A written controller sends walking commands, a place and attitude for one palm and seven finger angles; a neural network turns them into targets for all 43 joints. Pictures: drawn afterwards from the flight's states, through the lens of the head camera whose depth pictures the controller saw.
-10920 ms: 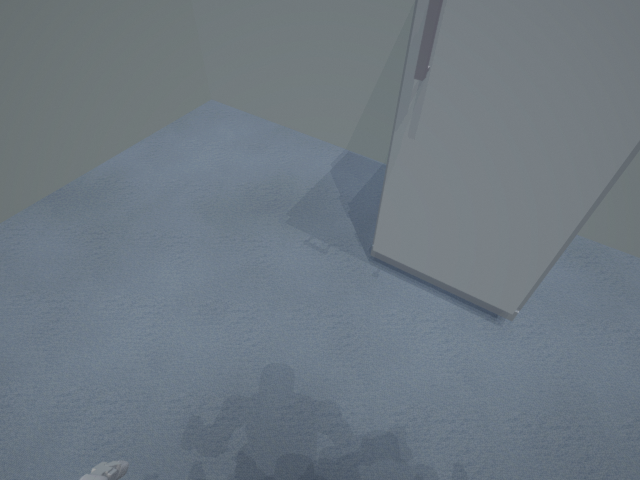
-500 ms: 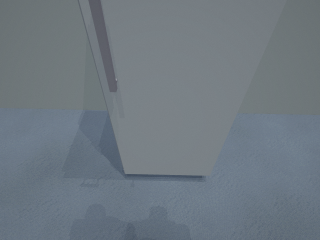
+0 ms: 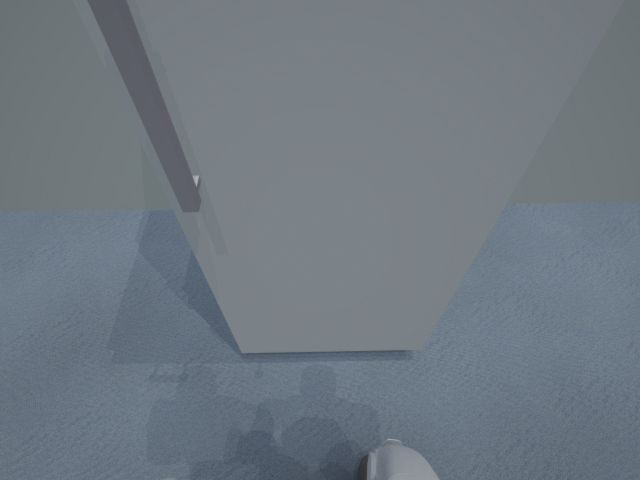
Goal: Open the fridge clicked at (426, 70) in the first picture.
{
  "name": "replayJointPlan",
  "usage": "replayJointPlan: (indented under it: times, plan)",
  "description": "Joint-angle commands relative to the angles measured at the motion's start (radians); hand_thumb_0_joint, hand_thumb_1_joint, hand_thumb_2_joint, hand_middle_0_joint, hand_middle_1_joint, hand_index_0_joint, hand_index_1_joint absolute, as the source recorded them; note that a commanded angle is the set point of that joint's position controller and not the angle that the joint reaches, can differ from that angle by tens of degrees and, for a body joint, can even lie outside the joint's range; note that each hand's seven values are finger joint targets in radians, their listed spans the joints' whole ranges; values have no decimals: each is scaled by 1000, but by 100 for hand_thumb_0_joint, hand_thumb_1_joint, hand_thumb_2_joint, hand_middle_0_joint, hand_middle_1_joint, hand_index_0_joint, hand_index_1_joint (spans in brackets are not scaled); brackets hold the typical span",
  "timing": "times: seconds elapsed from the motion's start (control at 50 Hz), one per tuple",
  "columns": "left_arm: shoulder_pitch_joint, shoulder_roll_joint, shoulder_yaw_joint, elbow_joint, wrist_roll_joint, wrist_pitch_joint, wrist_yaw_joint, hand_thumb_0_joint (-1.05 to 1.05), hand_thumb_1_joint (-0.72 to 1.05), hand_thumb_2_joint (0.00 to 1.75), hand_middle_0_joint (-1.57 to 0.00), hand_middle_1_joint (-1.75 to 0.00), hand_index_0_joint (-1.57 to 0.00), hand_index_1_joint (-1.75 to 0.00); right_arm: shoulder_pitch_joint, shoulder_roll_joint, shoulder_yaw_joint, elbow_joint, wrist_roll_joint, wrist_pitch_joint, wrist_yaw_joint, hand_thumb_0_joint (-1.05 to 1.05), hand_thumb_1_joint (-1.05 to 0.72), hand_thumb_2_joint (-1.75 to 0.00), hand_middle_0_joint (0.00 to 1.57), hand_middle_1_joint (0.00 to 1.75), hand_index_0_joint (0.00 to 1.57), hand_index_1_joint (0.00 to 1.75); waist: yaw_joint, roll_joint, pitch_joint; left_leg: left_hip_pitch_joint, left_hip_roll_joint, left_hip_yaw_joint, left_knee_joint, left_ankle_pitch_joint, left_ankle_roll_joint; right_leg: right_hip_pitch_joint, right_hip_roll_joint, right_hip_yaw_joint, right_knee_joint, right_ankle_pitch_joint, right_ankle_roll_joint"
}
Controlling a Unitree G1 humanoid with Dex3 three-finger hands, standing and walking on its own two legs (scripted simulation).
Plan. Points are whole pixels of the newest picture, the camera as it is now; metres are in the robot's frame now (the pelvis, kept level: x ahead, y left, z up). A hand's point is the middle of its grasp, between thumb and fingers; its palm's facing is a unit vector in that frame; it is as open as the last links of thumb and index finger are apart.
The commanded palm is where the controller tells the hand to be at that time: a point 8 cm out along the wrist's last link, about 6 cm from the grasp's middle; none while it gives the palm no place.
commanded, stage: come to a stop and stand still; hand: left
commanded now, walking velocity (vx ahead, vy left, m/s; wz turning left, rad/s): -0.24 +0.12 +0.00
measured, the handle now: (156, 98) +0.48 +0.20 +0.21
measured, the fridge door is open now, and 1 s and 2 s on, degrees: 0 0 0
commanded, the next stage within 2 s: look again from close up in 1.90 s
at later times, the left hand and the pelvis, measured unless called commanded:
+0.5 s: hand out of the picture +0.07 +0.22 -0.19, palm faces +0.13 -0.97 -0.19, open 7.3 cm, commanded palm none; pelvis +0.01 +0.02 -0.01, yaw +3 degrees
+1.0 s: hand out of the picture -0.05 +0.17 -0.17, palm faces +0.08 -0.98 -0.16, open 7.4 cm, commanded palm none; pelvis -0.03 +0.01 +0.01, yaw +2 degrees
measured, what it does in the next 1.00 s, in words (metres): steps on the spot: right foot, then left foot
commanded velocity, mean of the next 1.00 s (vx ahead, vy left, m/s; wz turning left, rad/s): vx -0.07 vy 0.04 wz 0.00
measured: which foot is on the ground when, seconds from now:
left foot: down 0.00-0.04, up 0.06-0.40, down 0.42-1.00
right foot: up 0.00-0.04, down 0.06-0.42, up 0.44-0.72, down 0.74-1.00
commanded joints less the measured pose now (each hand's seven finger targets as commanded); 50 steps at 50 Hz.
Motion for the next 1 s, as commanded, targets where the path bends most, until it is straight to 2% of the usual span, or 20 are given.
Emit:
replayJointPlan:
  times: [0.0, 0.02, 0.04, 0.06, 0.12, 0.18, 0.26, 0.34, 0.36, 0.38, 0.4, 0.42, 0.48, 0.56, 0.62, 0.68, 0.74, 0.78, 0.9, 0.98]
  plan:
    - [281, 84, 14, 33, 4, -49, 11, 0, 90, 90, -20, -30, -20, -30, 49, -164, -35, -31, 22, -5, -2, 0, -90, -90, 20, 30, 20, 30, 147, -68, -150, -290, 133, -33, 311, 586, 63, 568, -24, 57, -204, 308, -15]
    - [351, 172, 36, 47, 6, -57, 26, 0, 90, 90, -20, -30, -20, -30, 111, -107, -30, -47, 32, -4, 2, 0, -90, -90, 20, 30, 20, 30, 149, -302, -279, -453, -12, 21, 597, 59, 10, 745, -304, 380, -249, 672, -122]
    - [347, 199, 28, 39, -17, -49, 28, 0, 90, 90, -20, -30, -20, -30, 111, -124, -34, -63, 38, 15, -10, 0, -90, -90, 20, 30, 20, 30, 114, -283, -346, -387, -12, -81, 783, -250, 3, 642, -417, 466, -323, 888, -207]
    - [216, 199, 26, -4, -12, -38, 38, 0, 90, 90, -20, -30, -20, -30, 77, -136, -45, -76, 38, 29, -18, 0, -90, -90, 20, 30, 20, 30, 75, -128, -213, -384, 23, -134, 790, -227, 12, 482, -396, 390, -343, 832, -230]
    - [56, 130, 11, -46, 1, -17, 57, 0, 90, 90, -20, -30, -20, -30, -23, -77, -43, -83, 30, 72, -10, 0, -90, -90, 20, 30, 20, 30, 41, -157, -57, -396, 62, -127, 775, -189, -13, 161, -358, 291, -377, 626, -211]
    - [42, 153, 28, -65, 8, -4, 57, 0, 90, 90, -20, -30, -20, -30, -33, -64, -48, -97, 22, 86, 7, 0, -90, -90, 20, 30, 20, 30, 36, -122, -131, -371, 29, -66, 653, -99, -32, 161, -298, 196, -377, 510, -165]
    - [40, 159, 38, -81, 14, 10, 50, 0, 90, 90, -20, -30, -20, -30, -95, -91, -63, -148, 17, 89, 11, 0, -90, -90, 20, 30, 20, 30, 50, -173, -148, -383, 13, -56, 562, -42, -48, 175, -281, 207, -383, 385, -161]
    - [11, 160, 37, -102, 13, 23, 41, 0, 90, 90, -20, -30, -20, -30, -85, -105, -66, -168, 17, 74, 13, 0, -90, -90, 20, 30, 20, 30, 16, -174, -158, -250, -7, -25, 269, 84, -42, 131, -235, 207, -339, 162, -103]
    - [13, 143, 32, -104, 9, 29, 39, 0, 90, 90, -20, -30, -20, -30, -64, -108, -66, -163, 18, 68, 12, 0, -90, -90, 20, 30, 20, 30, 5, -130, -157, -162, -6, -19, 136, 158, -38, 90, -194, 179, -281, 93, -65]
    - [21, 101, 21, -113, 1, 39, 34, 0, 90, 90, -20, -30, -20, -30, -64, -159, -75, -173, 15, 61, 9, 0, -90, -90, 20, 30, 20, 30, -1, 28, -136, -149, 77, -130, 9, 139, -9, 35, -111, 119, -166, -46, -12]
    - [29, 41, 13, -129, -9, 50, 32, 0, 90, 90, -20, -30, -20, -30, -117, -242, -87, -213, 1, 57, 6, 0, -90, -90, 20, 30, 20, 30, 6, 321, -77, -290, 298, -405, -152, 158, 78, -26, 18, 35, 28, -260, 56]
    - [15, 64, 17, -128, -5, 58, 35, 0, 90, 90, -20, -30, -20, -30, -207, -266, -85, -255, -5, 64, 3, 0, -90, -90, 20, 30, 20, 30, 13, 280, -37, -480, 355, -438, -198, 135, 162, 65, 25, 115, 186, -276, 48]
    - [115, 67, 26, -71, 13, 62, 29, 0, 90, 90, -20, -30, -20, -30, -339, -210, -65, -286, -3, 55, -5, 0, -90, -90, 20, 30, 20, 30, 87, 145, -56, -494, 230, -280, -150, 136, 146, 93, 39, 151, 378, -136, 40]
    - [156, 44, 4, -44, 9, 43, 27, 0, 90, 90, -20, -30, -20, -30, -290, -197, -66, -262, 6, 51, -7, 0, -90, -90, 20, 30, 20, 30, 61, 92, -121, -266, 195, -219, -107, 250, 155, 75, 24, 109, 207, -160, 67]
    - [146, 27, -16, -39, 2, 32, 31, 0, 90, 90, -20, -30, -20, -30, -210, -205, -67, -221, 6, 53, -6, 0, -90, -90, 20, 30, 20, 30, 21, 112, -151, -151, 224, -280, -100, 325, 169, 149, 16, 88, -53, -228, 70]
    - [232, 40, -22, 14, -1, 13, 41, 0, 90, 90, -20, -30, -20, -30, -193, -195, -60, -192, 20, 50, 1, 0, -90, -90, 20, 30, 20, 30, 50, 45, -172, -188, 169, -240, -28, 375, 108, 342, 14, 98, -379, -1, 59]
    - [224, 100, -28, 36, -3, -3, 45, 0, 90, 90, -20, -30, -20, -30, -219, -138, -46, -194, 30, 50, 12, 0, -90, -90, 20, 30, 20, 30, 26, -133, -115, -230, 47, -107, 33, 241, 3, 292, -157, 248, -426, 143, -24]
    - [209, 70, -33, 46, -4, -18, 48, 0, 90, 90, -20, -30, -20, -30, -223, -140, -46, -165, 21, 47, 11, 0, -90, -90, 20, 30, 20, 30, 26, -184, -137, -201, 64, -104, 45, 358, 8, 319, -108, 220, -375, 318, -10]
    - [210, 48, -46, 66, -7, -1, 48, 0, 90, 90, -20, -30, -20, -30, -191, -145, -35, -97, 20, 65, 12, 0, -90, -90, 20, 30, 20, 30, 18, -48, 32, -200, 74, -131, -18, 175, 4, 152, -64, 202, -473, -168, 6]
    - [240, 46, -44, 83, -7, 3, 46, 0, 90, 90, -20, -30, -20, -30, -161, -133, -30, -71, 16, 70, 10, 0, -90, -90, 20, 30, 20, 30, 28, 2, 60, -250, 73, -144, -48, 97, 1, 152, -49, 191, -476, -221, 8]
